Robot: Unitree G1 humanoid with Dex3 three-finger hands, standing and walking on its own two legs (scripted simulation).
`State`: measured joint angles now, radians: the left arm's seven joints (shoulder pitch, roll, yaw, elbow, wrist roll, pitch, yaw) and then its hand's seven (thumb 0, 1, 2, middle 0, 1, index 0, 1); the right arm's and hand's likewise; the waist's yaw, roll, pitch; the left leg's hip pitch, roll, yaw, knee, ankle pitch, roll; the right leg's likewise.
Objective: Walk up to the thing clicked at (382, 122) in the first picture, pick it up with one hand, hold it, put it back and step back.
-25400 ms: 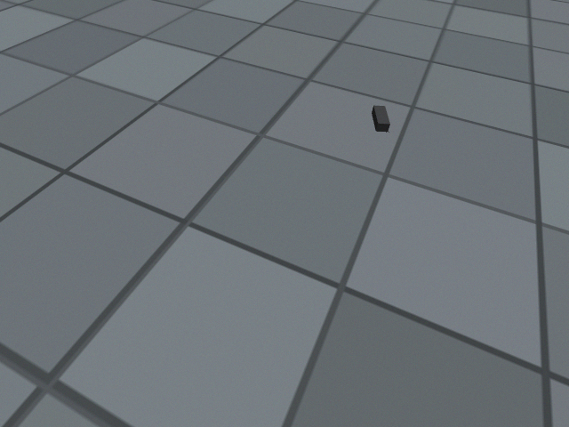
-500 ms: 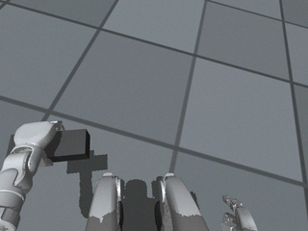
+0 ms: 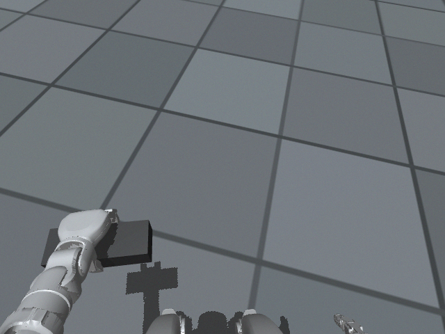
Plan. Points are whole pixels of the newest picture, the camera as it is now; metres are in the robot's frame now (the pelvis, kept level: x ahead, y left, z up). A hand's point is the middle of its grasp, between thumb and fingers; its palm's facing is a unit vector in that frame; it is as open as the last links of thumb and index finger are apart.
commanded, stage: lift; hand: left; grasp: from above
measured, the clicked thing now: (102, 245) +0.33 +0.23 -0.11
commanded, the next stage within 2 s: hold in 0.24 s
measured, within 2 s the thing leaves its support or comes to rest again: neither
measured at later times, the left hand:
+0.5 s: hand (94, 222) +0.34 +0.22 -0.03, palm faces -0.44 -0.08 -0.89, open 10.2 cm
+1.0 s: hand (93, 209) +0.35 +0.22 +0.01, palm faces -0.46 -0.06 -0.89, open 10.2 cm
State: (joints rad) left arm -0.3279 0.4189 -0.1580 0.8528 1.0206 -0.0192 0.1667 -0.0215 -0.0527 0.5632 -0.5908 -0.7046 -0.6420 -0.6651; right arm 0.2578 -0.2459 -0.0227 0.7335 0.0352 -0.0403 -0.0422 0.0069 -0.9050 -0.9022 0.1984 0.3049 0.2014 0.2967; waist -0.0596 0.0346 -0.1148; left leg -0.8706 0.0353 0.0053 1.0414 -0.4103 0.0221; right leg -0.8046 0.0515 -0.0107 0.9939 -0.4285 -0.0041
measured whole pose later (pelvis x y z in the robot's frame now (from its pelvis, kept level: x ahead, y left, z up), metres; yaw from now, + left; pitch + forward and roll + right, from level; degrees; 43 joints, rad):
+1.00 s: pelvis +0.05 -0.01 +0.06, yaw +0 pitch +5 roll -1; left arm -0.29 0.39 -0.22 0.74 0.99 0.02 0.04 -0.02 -0.04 0.52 -0.63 -0.65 -0.68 -0.60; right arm 0.24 -0.26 -0.04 0.69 0.06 0.04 -0.04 0.01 -0.90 -0.90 0.20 0.30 0.20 0.30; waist -0.02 0.04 -0.05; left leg -0.37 0.01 0.04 0.56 -0.28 0.02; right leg -0.33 0.03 0.03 0.54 -0.30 -0.01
